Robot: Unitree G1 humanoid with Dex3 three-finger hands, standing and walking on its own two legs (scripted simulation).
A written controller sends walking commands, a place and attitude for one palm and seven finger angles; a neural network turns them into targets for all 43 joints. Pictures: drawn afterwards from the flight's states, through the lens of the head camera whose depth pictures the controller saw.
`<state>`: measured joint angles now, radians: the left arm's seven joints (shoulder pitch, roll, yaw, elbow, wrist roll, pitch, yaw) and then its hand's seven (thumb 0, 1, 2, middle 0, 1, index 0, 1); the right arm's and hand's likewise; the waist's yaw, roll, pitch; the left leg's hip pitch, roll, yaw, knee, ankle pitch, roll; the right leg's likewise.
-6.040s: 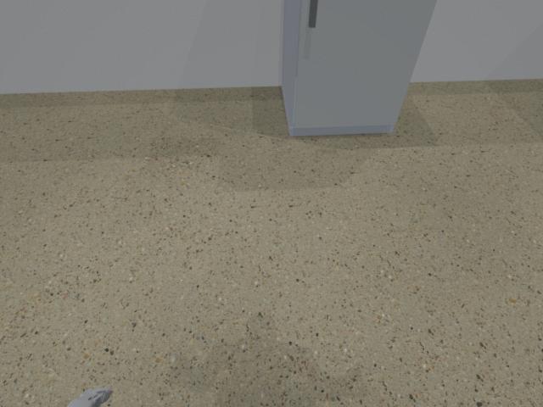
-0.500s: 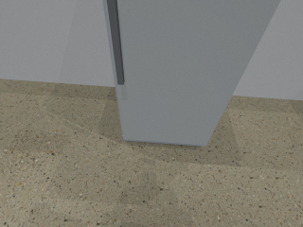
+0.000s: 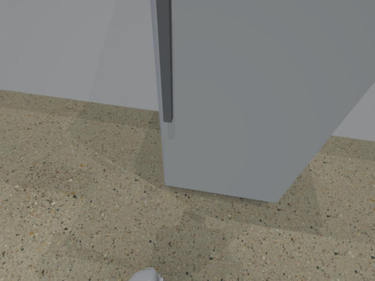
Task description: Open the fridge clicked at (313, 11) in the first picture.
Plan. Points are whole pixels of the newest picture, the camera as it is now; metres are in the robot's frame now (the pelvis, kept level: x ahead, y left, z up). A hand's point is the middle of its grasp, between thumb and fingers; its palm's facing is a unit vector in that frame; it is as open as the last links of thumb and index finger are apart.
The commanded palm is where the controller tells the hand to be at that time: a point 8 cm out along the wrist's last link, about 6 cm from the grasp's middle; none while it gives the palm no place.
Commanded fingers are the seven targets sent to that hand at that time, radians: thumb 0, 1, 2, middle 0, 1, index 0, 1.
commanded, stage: take the last steps up to it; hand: left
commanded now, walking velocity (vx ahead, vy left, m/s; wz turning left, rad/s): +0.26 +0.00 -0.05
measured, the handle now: (168, 62) +0.64 +0.12 +0.12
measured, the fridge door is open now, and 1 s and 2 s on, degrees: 0 0 0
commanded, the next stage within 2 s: come to a stop and stand still in 0.32 s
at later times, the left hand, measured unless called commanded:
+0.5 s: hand (126, 229) +0.26 +0.19 -0.16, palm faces -0.06 -0.98 -0.21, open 7.4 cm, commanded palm none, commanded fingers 0.00 0.90 0.90 -0.20 -0.30 -0.20 -0.30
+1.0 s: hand (93, 254) +0.19 +0.26 -0.18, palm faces +0.03 -0.98 -0.22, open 7.3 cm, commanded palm none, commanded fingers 0.00 0.90 0.90 -0.20 -0.30 -0.20 -0.30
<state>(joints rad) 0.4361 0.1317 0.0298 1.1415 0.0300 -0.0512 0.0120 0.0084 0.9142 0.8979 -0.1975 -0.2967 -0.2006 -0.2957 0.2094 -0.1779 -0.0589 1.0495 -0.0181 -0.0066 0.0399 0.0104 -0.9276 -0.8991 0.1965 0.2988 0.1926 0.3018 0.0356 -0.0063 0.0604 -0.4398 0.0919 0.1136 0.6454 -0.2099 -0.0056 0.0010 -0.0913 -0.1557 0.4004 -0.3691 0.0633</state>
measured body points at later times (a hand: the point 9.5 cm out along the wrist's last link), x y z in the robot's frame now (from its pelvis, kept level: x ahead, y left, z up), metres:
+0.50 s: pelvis +0.15 +0.02 +0.00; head +0.17 +0.00 +0.45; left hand +0.26 +0.24 -0.14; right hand +0.10 -0.18 -0.17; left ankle +0.10 +0.12 -0.73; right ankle +0.21 -0.10 -0.73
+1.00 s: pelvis +0.14 +0.06 +0.00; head +0.16 +0.09 +0.45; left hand +0.19 +0.31 -0.16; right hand +0.20 -0.18 -0.13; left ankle +0.16 +0.15 -0.73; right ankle +0.16 -0.08 -0.70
